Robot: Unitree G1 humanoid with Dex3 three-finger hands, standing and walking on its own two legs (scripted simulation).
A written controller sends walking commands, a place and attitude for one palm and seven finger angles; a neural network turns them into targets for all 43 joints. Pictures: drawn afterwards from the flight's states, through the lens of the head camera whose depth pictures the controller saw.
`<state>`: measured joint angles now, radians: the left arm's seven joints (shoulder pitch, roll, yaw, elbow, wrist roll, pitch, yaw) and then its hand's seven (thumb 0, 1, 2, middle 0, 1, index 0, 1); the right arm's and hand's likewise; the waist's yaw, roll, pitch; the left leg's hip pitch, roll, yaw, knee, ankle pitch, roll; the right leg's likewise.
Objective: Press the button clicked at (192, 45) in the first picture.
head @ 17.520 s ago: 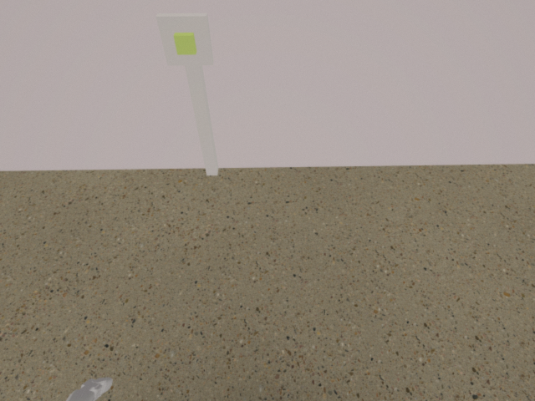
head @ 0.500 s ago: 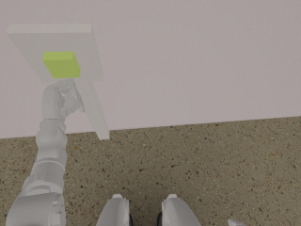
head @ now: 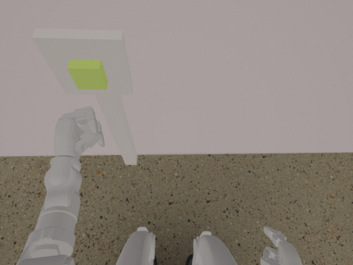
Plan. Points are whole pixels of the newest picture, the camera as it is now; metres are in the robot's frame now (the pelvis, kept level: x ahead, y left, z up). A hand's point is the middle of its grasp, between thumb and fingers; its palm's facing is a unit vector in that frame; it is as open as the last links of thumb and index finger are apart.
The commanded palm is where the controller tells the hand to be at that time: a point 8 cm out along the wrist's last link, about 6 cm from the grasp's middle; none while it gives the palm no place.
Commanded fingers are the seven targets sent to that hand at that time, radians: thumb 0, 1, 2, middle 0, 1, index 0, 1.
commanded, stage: draw the hand back to the body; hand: left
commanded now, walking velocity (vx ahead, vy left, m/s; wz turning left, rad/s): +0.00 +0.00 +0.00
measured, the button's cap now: (89, 74) +0.53 +0.23 +0.06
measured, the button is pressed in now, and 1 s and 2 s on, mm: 0 0 0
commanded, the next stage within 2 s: step back with the hand held close in 1.40 s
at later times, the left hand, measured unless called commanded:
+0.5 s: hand (53, 155) +0.29 +0.21 +0.14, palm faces +0.12 -0.98 -0.15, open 3.1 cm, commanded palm +0.26 +0.26 +0.16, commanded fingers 0.00 0.90 0.90 -1.30 -1.50 -1.30 -1.50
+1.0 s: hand out of the picture +0.24 +0.25 +0.24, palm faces +0.37 -0.85 -0.37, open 3.1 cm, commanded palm +0.18 +0.29 +0.26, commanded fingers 0.00 0.90 0.90 -1.30 -1.50 -1.30 -1.50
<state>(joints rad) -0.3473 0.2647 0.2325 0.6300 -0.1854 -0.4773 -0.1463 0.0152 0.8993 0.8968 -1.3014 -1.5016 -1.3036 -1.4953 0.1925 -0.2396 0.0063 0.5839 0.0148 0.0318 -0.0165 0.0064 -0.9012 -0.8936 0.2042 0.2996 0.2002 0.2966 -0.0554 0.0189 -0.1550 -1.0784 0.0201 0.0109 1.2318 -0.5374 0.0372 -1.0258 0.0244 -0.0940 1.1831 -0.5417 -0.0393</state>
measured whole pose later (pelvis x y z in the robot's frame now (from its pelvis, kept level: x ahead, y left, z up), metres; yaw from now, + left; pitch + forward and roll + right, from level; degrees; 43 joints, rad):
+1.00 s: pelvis +0.05 +0.01 +0.10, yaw +1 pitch -1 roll -1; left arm 0.49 0.32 0.21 -0.40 -0.07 -0.02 0.12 0.01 0.89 0.90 -1.30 -1.50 -1.30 -1.49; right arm 0.21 -0.22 0.05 0.56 0.02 -0.07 -0.07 0.01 -0.90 -0.89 0.20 0.30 0.20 0.30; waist 0.05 0.07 -0.03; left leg -0.17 -0.03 0.03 0.49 -0.30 0.05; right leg -0.13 0.01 -0.05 0.45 -0.30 -0.01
